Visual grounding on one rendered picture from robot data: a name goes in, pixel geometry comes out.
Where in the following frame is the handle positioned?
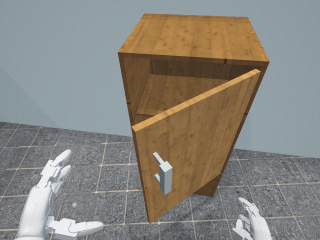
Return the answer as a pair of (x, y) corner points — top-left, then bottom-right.
(153, 152), (173, 195)

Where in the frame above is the cupboard door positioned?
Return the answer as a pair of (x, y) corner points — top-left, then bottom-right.
(131, 69), (261, 224)

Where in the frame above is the robot right hand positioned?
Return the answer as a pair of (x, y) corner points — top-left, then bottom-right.
(232, 197), (272, 240)

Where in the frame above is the robot left hand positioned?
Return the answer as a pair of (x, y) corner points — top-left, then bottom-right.
(17, 149), (104, 240)

